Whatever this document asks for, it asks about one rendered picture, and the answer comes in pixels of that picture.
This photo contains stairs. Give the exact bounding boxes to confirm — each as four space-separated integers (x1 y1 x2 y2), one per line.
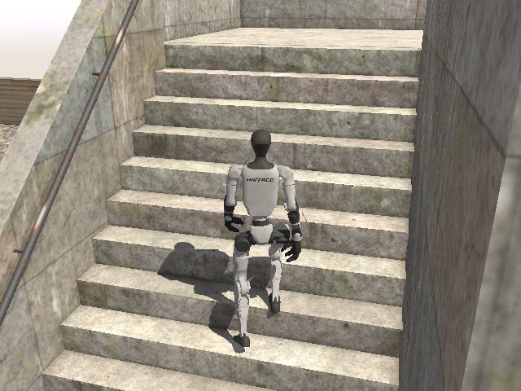
42 45 421 391

